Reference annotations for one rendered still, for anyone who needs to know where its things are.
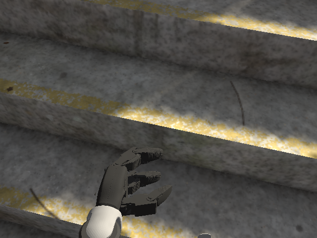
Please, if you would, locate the robot left hand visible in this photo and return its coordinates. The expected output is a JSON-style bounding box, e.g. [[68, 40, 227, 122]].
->
[[94, 147, 172, 217]]

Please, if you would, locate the robot left forearm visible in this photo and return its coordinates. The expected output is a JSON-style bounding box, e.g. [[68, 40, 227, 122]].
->
[[78, 205, 123, 238]]

